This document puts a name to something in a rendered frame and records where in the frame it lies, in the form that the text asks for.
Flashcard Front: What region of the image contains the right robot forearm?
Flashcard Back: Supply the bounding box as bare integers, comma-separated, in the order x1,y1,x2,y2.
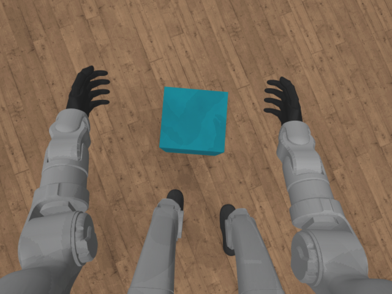
276,121,368,275

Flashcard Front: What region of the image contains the robot left upper arm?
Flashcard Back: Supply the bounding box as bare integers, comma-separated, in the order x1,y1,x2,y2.
0,211,98,294

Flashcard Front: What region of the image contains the robot right hand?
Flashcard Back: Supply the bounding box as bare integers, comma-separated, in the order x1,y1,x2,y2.
263,77,303,126

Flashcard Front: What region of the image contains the right robot foot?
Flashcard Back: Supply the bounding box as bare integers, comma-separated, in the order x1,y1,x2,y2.
220,204,235,256

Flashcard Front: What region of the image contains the left robot thigh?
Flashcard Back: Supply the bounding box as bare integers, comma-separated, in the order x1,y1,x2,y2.
127,205,184,294

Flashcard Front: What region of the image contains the robot right upper arm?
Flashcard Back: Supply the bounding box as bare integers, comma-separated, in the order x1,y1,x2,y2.
291,229,392,294

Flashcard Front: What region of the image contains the robot left hand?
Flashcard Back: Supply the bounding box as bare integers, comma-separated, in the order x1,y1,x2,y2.
66,66,110,117

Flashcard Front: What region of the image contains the left robot forearm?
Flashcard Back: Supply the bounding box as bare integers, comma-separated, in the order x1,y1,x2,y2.
18,108,91,268

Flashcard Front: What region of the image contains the carton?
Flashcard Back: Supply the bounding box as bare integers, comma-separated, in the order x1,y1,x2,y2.
159,87,228,156

